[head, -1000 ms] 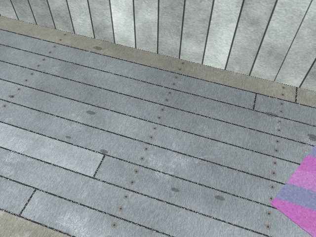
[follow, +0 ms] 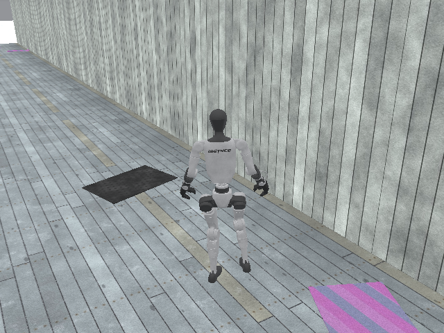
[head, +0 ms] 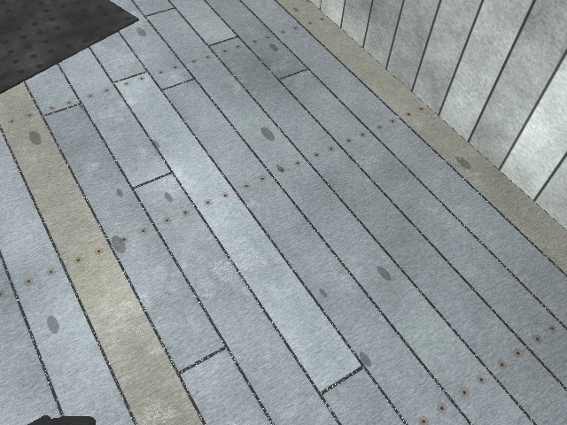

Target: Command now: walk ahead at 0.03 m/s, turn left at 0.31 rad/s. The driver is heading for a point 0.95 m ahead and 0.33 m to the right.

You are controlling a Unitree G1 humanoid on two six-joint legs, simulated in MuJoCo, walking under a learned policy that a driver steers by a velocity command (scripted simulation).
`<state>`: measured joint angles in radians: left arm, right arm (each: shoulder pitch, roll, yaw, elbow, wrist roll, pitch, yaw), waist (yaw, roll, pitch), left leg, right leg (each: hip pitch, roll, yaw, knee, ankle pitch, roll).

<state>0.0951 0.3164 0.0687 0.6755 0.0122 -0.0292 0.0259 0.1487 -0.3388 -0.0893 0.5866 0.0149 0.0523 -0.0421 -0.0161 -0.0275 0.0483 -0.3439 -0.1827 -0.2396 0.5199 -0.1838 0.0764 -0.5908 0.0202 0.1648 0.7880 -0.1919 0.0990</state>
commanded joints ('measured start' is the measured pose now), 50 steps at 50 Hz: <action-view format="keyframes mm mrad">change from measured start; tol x32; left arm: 1 -15 72 9 -61 1 -25 -13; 42 -298 32 -12 -265 82 82 -131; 46 331 98 38 -40 51 42 -84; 50 302 164 30 -6 56 12 -33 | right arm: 1 4 -72 -2 -56 -22 -12 3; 50 93 -83 22 98 4 -125 56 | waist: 1 -35 175 -193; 12 -7 -179 -133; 20 34 240 -130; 44 -42 168 3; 47 237 -325 -331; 50 147 10 -63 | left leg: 1 136 293 -188 -64 270 124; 14 -15 72 141 121 -288 -75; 20 336 536 -210 -172 513 176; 26 399 416 141 -135 700 130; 34 492 534 148 -352 -142 132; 40 589 538 303 -367 -95 79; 45 235 470 534 23 821 21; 46 0 422 552 298 703 9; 47 -402 269 498 709 -290 -38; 50 -467 251 124 829 -124 -2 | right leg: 1 118 -42 -52 -38 21 -11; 6 399 -140 83 -351 509 -145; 17 377 -133 340 -326 306 -234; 20 -42 60 18 93 -393 -67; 40 -270 -159 -204 58 -139 -109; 45 489 96 -338 -160 -154 -245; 47 1140 -286 257 -406 -491 -306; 50 727 -374 168 -509 -177 -260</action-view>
